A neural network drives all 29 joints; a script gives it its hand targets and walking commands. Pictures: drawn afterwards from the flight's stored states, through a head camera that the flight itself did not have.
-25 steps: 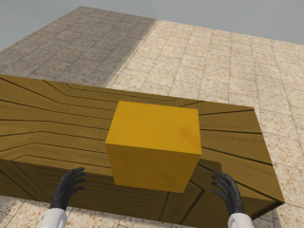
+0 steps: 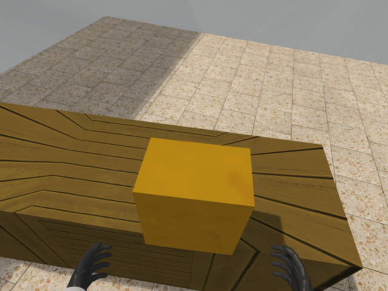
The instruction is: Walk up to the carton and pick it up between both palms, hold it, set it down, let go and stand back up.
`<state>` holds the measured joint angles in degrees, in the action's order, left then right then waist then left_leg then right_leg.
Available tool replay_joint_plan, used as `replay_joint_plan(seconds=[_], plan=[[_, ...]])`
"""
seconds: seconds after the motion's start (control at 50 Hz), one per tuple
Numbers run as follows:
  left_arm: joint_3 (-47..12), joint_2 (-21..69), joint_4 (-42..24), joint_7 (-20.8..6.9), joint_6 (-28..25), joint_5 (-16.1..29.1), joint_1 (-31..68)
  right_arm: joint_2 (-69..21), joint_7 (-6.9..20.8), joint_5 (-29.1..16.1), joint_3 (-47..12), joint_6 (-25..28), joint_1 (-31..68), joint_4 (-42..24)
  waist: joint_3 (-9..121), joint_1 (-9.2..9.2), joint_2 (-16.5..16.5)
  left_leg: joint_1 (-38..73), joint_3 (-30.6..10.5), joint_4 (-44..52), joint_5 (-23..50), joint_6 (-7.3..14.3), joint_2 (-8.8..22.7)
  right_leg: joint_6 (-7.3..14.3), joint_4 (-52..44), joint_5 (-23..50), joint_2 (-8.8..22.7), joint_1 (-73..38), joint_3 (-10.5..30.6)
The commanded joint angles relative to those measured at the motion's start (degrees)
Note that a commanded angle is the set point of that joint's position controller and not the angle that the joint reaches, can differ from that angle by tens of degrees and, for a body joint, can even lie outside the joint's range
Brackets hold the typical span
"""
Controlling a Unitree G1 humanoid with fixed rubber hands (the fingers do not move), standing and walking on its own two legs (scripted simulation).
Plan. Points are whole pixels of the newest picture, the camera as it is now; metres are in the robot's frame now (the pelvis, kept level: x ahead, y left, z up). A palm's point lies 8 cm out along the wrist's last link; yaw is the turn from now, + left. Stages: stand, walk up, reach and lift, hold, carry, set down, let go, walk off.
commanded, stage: set down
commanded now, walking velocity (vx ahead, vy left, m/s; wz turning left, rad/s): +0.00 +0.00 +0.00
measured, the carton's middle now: (193, 200) +0.38 +0.01 -0.09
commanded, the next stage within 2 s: let go in 0.20 s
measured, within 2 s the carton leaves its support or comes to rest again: neither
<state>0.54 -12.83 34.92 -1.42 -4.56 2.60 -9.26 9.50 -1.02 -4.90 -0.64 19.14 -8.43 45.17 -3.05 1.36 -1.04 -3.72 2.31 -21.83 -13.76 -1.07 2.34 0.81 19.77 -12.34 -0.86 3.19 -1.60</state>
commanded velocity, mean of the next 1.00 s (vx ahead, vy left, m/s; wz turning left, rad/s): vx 0.00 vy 0.00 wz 0.00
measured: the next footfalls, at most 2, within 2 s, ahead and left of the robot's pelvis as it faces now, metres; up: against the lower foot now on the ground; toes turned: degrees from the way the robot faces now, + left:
none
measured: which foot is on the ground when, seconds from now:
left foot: down 0.00-1.00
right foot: down 0.00-1.00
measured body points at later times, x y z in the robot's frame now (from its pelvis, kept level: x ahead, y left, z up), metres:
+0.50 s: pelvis +0.00 +0.00 +0.00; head +0.00 +0.01 +0.45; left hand +0.16 +0.23 -0.09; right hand +0.16 -0.23 -0.08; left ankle -0.02 +0.13 -0.75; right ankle -0.01 -0.11 -0.75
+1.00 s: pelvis -0.02 +0.01 +0.00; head -0.03 +0.02 +0.45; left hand +0.09 +0.28 -0.11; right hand +0.10 -0.25 -0.10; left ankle -0.02 +0.13 -0.75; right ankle -0.01 -0.11 -0.75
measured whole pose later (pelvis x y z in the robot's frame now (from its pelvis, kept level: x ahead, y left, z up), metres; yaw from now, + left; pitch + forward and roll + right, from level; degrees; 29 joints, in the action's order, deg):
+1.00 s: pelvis -0.02 +0.01 +0.00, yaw +1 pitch -2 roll +0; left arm 1.5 -15.9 39.3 0.7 -1.2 -1.4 -15.2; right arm 14.7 0.1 1.0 1.5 2.0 -15.6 40.5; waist -0.3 0.2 -0.6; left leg -10.7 1.1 -26.2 -13.5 -0.1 1.0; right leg -0.1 24.7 -12.8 0.6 9.8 -2.7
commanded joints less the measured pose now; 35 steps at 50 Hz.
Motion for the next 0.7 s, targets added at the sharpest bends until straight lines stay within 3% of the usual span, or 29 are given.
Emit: replay_joint_plan(seconds=[0.0, 0.32, 0.68], plan=[[1.78, -4.61, -7.55, 0.37, 1.25, -1.03, 3.31, 5.54, 0.08, 1.11, 1.95, -0.26, 3.02, -6.07, 3.55, -0.22, 1.82, 3.06, 0.72, 1.73, 16.08, -1.19, -2.79, 0.15, -3.99, 8.87, -0.80, 2.55, 0.60], [1.58, -3.64, -11.00, 1.44, 9.99, -3.19, 1.79, 6.09, 1.22, 4.86, 3.25, -6.13, 1.72, -8.55, 2.69, -0.75, 1.34, 2.25, 1.50, 2.58, 13.85, -0.82, -2.55, -0.18, -4.03, 8.04, -0.60, 2.45, -0.15], [0.96, -3.10, -11.75, 1.84, 11.59, -2.79, 1.66, 7.52, 2.22, 5.28, 4.18, -7.30, 1.17, -9.68, 2.86, -0.53, 0.87, 1.74, 2.07, 2.17, 12.69, -0.89, -2.61, -0.06, -3.02, 8.15, -0.52, 3.36, 0.08]])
